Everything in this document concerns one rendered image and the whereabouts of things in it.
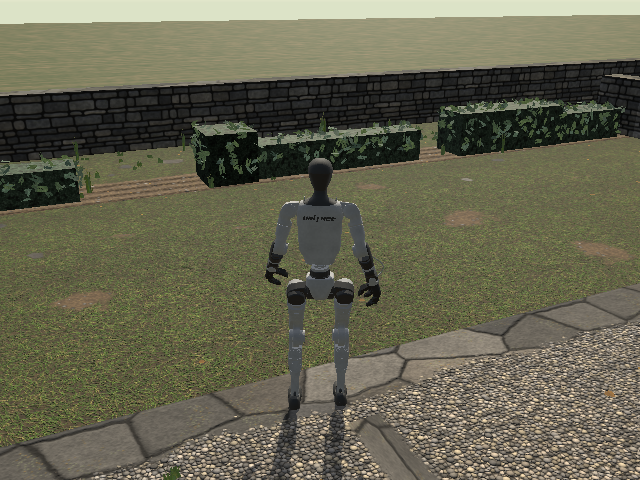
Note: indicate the right robot hand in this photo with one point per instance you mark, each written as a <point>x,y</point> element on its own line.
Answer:
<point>375,290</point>

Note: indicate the right robot upper arm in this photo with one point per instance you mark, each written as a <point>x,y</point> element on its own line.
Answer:
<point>352,212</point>

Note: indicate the left robot thigh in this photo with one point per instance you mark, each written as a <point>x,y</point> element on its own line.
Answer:
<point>296,300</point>

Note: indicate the left robot upper arm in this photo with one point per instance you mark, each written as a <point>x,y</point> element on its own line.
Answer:
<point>288,211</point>

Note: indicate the left robot hand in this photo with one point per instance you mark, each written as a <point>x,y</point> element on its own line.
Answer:
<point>271,279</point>

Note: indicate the robot left forearm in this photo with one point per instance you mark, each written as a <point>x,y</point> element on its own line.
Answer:
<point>273,260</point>

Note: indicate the robot right foot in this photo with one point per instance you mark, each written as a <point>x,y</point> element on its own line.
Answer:
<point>340,398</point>

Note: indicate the robot right forearm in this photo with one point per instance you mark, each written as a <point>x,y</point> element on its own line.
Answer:
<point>368,268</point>

